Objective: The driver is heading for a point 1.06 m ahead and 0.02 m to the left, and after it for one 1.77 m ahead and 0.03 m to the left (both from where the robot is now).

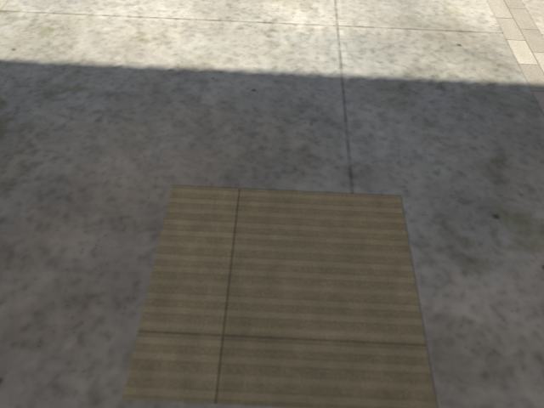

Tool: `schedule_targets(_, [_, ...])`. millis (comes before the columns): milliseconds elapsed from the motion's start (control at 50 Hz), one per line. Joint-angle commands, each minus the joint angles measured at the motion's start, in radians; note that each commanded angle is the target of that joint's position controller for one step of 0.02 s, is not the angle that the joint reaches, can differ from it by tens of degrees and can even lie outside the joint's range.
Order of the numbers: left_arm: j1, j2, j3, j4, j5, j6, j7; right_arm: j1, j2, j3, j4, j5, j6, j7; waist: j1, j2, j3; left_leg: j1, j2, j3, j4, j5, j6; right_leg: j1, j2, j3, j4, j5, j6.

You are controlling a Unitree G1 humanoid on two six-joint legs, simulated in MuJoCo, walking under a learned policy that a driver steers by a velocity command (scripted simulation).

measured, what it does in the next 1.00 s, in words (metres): goes down: left foot 0.20 m lower, then right foot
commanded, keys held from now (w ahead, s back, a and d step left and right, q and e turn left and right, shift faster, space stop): w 1.00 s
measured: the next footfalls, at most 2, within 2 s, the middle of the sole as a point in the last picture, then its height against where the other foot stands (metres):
left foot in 0.22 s outside the picture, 0.20 m lower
right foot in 0.60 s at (303, 384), level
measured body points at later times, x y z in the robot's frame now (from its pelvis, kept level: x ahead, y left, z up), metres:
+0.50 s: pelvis +0.36 +0.07 -0.16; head +0.40 +0.07 +0.29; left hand +0.58 +0.29 -0.25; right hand +0.30 -0.17 -0.30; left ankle +0.26 +0.16 -0.88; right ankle +0.54 -0.08 -0.82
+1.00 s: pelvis +0.68 +0.08 -0.14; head +0.71 +0.08 +0.31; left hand +0.65 +0.33 -0.28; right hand +0.90 -0.14 -0.24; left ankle +0.86 +0.23 -0.84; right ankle +0.60 -0.04 -0.88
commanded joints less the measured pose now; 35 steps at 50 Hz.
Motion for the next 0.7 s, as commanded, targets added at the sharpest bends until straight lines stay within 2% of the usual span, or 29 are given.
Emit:
schedule_targets(20, [-0.185, 0.119, 0.017, -0.167, -0.042, -0.078, 0.074, -0.057, -0.073, 0.011, -0.046, -0.033, -0.016, 0.039, -0.076, 0.043, 0.130, 0.310, 0.024, 0.011, -0.509, 0.632, -0.036, -0.354, -0.187, 0.302, -0.248, 0.265, -0.128])
schedule_targets(60, [-0.087, 0.107, 0.023, -0.147, -0.051, -0.053, 0.062, -0.167, -0.011, 0.035, -0.087, -0.014, -0.003, 0.061, 0.027, -0.004, 0.125, 0.385, -0.018, 0.065, -0.722, 0.542, -0.036, -0.224, -0.182, 0.289, -0.209, 0.254, -0.132])
schedule_targets(100, [-0.063, 0.096, 0.032, -0.156, -0.041, -0.035, 0.052, -0.216, -0.052, 0.030, -0.130, 0.006, 0.002, 0.080, 0.080, -0.081, 0.153, 0.274, 0.001, 0.051, -0.847, 0.465, -0.018, -0.016, -0.190, 0.307, -0.091, 0.285, -0.120])
schedule_targets(140, [-0.027, 0.091, 0.048, -0.149, -0.046, -0.017, 0.050, -0.251, -0.074, 0.025, -0.130, 0.000, -0.004, 0.099, 0.140, -0.096, 0.143, 0.268, 0.041, 0.046, -1.020, 0.436, 0.002, 0.175, -0.193, 0.314, 0.044, 0.379, -0.092])
schedule_targets(160, [-0.081, 0.122, 0.057, -0.149, -0.039, -0.013, 0.040, -0.116, -0.098, 0.008, -0.097, 0.007, -0.004, 0.111, 0.058, -0.222, 0.102, 0.407, 0.083, 0.027, -1.039, 0.466, 0.044, 0.145, -0.214, 0.346, 0.140, 0.419, -0.086])
schedule_targets(180, [-0.120, 0.106, 0.055, -0.155, -0.029, -0.014, 0.019, 0.047, -0.120, -0.012, -0.040, -0.007, -0.003, 0.112, -0.028, -0.210, 0.050, 0.580, 0.086, 0.081, -1.054, 0.463, 0.080, 0.110, -0.203, 0.327, 0.282, 0.479, -0.074])
schedule_targets(200, [-0.109, 0.079, 0.050, -0.149, -0.026, -0.023, 0.004, 0.238, -0.162, -0.040, 0.035, -0.037, 0.006, 0.104, -0.106, -0.120, -0.019, 0.839, 0.027, 0.156, -1.021, 0.397, 0.101, 0.008, -0.148, 0.273, 0.484, 0.579, -0.056])
schedule_targets(220, [-0.156, 0.085, 0.058, -0.154, -0.037, -0.036, -0.012, 0.476, -0.196, -0.055, 0.113, -0.065, 0.016, 0.095, -0.249, 0.028, -0.056, 1.131, 0.098, 0.113, -0.948, 0.550, 0.196, -0.246, -0.031, 0.192, 0.910, 0.347, 0.004])
schedule_targets(240, [-0.112, 0.005, 0.041, -0.178, -0.033, -0.062, -0.022, 0.551, -0.213, -0.043, 0.168, -0.075, 0.007, 0.090, -0.221, 0.339, -0.107, 1.460, 0.178, 0.055, -0.614, 0.963, 0.227, -0.701, 0.029, 0.184, 1.262, -0.282, 0.037])
schedule_targets(260, [-0.060, 0.085, 0.036, -0.236, -0.063, -0.089, -0.024, 0.505, -0.216, -0.040, 0.153, -0.062, -0.002, 0.082, -0.187, 0.378, -0.250, 1.538, 0.243, -0.104, -0.581, 0.941, 0.270, -0.825, -0.037, 0.283, 1.241, -0.183, 0.040])
schedule_targets(280, [-0.162, 0.107, 0.031, -0.282, -0.060, -0.089, -0.014, 0.476, -0.162, -0.034, 0.133, -0.051, -0.003, 0.082, -0.203, 0.189, -0.277, 1.515, 0.249, -0.162, -0.676, 0.537, 0.294, -0.901, -0.089, 0.255, 1.066, -0.056, 0.033])
schedule_targets(300, [-0.241, 0.074, 0.018, -0.332, -0.069, -0.079, 0.004, 0.413, -0.212, -0.049, 0.145, -0.031, 0.003, 0.073, -0.143, 0.101, -0.236, 1.374, 0.300, -0.325, -0.821, 0.080, 0.354, -0.944, -0.128, 0.158, 1.064, 0.025, 0.049])
schedule_targets(320, [-0.344, 0.093, 0.030, -0.354, -0.072, -0.065, 0.024, 0.325, -0.134, -0.022, 0.120, -0.034, -0.007, 0.061, -0.108, -0.047, -0.185, 1.176, 0.319, -0.413, -0.943, -0.214, 0.314, -0.899, -0.175, 0.188, 0.890, 0.268, 0.025])
schedule_targets(340, [-0.363, 0.090, 0.026, -0.369, -0.079, -0.050, 0.032, 0.261, -0.136, -0.020, 0.119, -0.055, -0.022, 0.056, -0.057, 0.032, -0.092, 0.988, 0.360, -0.505, -0.944, -0.164, 0.331, -0.868, -0.206, 0.217, 0.836, 0.313, 0.023])
schedule_targets(360, [-0.395, 0.083, 0.022, -0.368, -0.057, -0.027, 0.031, 0.190, -0.085, 0.005, 0.106, -0.051, -0.028, 0.048, -0.006, -0.039, 0.055, 0.722, 0.297, -0.347, -0.966, 0.022, 0.294, -0.780, -0.238, 0.198, 0.691, 0.372, 0.064])
schedule_targets(380, [-0.393, 0.070, 0.020, -0.385, -0.038, -0.022, 0.026, 0.166, -0.063, 0.016, 0.100, -0.046, -0.025, 0.045, 0.022, -0.008, 0.091, 0.586, 0.209, -0.216, -0.987, 0.050, 0.258, -0.663, -0.263, 0.199, 0.489, 0.399, 0.075])
schedule_targets(400, [-0.421, 0.089, 0.016, -0.405, -0.047, -0.027, 0.023, 0.140, -0.100, 0.010, 0.111, -0.064, -0.025, 0.034, 0.034, 0.063, 0.123, 0.431, 0.129, -0.099, -1.038, 0.142, 0.233, -0.526, -0.253, 0.164, 0.312, 0.438, 0.084])
schedule_targets(440, [-0.503, 0.070, 0.000, -0.431, -0.025, -0.035, 0.000, 0.187, -0.127, -0.002, 0.121, -0.043, -0.025, 0.013, -0.004, 0.092, 0.066, 0.394, 0.052, 0.026, -1.044, 0.247, 0.208, -0.274, -0.215, 0.102, 0.023, 0.655, 0.096])
schedule_targets(500, [-0.596, 0.064, -0.011, -0.462, -0.032, -0.019, -0.030, 0.312, -0.184, -0.022, 0.157, -0.009, -0.020, 0.010, -0.049, 0.030, 0.019, 0.670, 0.103, -0.002, -1.023, 0.292, 0.210, -0.270, -0.164, 0.078, -0.171, 0.675, 0.072])
schedule_targets(520, [-0.637, 0.064, -0.013, -0.477, -0.033, -0.018, -0.040, 0.355, -0.179, -0.023, 0.171, -0.002, -0.014, 0.013, -0.070, 0.008, 0.036, 0.765, 0.120, -0.013, -1.000, 0.292, 0.205, -0.310, -0.150, 0.065, -0.225, 0.645, 0.055])
schedule_targets(540, [-0.696, 0.066, -0.015, -0.486, -0.035, -0.024, -0.055, 0.413, -0.134, -0.006, 0.200, 0.002, -0.015, 0.013, -0.086, -0.019, 0.060, 0.850, 0.106, -0.012, -0.976, 0.262, 0.186, -0.324, -0.127, 0.058, -0.333, 0.614, 0.045])
schedule_targets(560, [-0.694, 0.071, -0.013, -0.492, -0.034, -0.030, -0.067, 0.441, -0.145, -0.005, 0.213, -0.007, -0.010, 0.016, -0.079, 0.009, 0.055, 0.886, 0.110, -0.004, -0.941, 0.351, 0.173, -0.269, -0.094, 0.021, -0.369, 0.598, 0.028])
schedule_targets(580, [-0.633, 0.095, -0.002, -0.479, -0.024, -0.036, -0.073, 0.424, -0.167, -0.007, 0.211, -0.016, -0.006, 0.017, -0.032, 0.028, 0.019, 0.898, 0.096, 0.021, -0.867, 0.491, 0.152, -0.154, -0.064, -0.002, -0.394, 0.606, 0.008])
schedule_targets(600, [-0.465, 0.149, 0.022, -0.429, -0.017, -0.039, -0.075, 0.394, -0.175, -0.006, 0.197, -0.028, -0.006, 0.020, 0.048, 0.032, -0.071, 0.840, 0.061, 0.055, -0.714, 0.587, 0.132, 0.079, -0.052, 0.007, -0.345, 0.675, -0.024])
schedule_targets(620, [-0.223, 0.227, 0.045, -0.372, -0.018, -0.040, -0.067, 0.337, -0.171, 0.000, 0.162, -0.050, -0.017, 0.023, 0.152, -0.007, -0.210, 0.622, -0.002, 0.096, -0.424, 0.412, 0.101, 0.421, -0.177, 0.178, -0.271, 0.809, -0.091])
schedule_targets(640, [-0.134, 0.320, 0.064, -0.342, -0.016, -0.042, -0.076, 0.510, -0.034, 0.046, 0.162, -0.040, -0.041, 0.046, 0.088, -0.341, -0.463, 0.329, -0.147, 0.078, -0.003, -0.393, 0.045, 0.765, -0.486, 0.699, -0.400, 0.604, -0.300])
schedule_targets(660, [-0.122, 0.228, 0.048, -0.347, -0.003, -0.037, -0.067, 0.457, -0.127, 0.019, 0.176, -0.013, -0.056, 0.058, 0.112, -0.263, -0.467, 0.213, -0.139, -0.050, 0.076, -0.529, 0.050, 0.787, -0.483, 0.903, -0.561, 0.382, -0.295])
schedule_targets(680, [-0.248, 0.193, 0.038, -0.358, -0.013, -0.042, -0.057, 0.311, -0.160, 0.004, 0.126, 0.005, -0.050, 0.055, 0.096, -0.213, -0.231, 0.093, -0.090, -0.007, 0.084, -0.473, 0.048, 0.644, -0.451, 0.745, -0.576, 0.373, -0.247])
schedule_targets(700, [-0.341, 0.166, 0.028, -0.372, -0.015, -0.049, -0.053, 0.220, -0.144, 0.006, 0.091, -0.007, -0.044, 0.041, 0.059, -0.081, -0.107, 0.106, -0.037, 0.019, 0.020, -0.386, 0.055, 0.456, -0.415, 0.615, -0.594, 0.456, -0.213])
Keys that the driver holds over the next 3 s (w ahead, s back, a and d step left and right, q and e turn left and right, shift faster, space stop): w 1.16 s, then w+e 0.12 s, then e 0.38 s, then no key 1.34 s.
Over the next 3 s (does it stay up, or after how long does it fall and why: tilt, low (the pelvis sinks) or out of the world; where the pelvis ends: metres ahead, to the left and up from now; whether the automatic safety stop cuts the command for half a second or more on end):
stays up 1.08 0.15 -0.15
